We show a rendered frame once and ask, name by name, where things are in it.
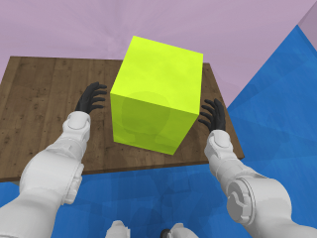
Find robot left forearm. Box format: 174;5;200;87
19;111;91;193

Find robot right foot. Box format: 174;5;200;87
159;228;170;238

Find left robot thigh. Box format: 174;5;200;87
105;225;131;238

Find robot right forearm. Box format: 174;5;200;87
204;129;292;213

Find robot left hand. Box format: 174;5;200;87
74;81;107;115

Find robot right hand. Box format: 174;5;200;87
198;98;226;134

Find carton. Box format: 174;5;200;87
110;36;203;155

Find right robot upper arm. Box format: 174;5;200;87
226;178;317;238

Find left robot upper arm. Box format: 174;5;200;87
0;150;84;238

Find table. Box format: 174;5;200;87
0;56;245;186

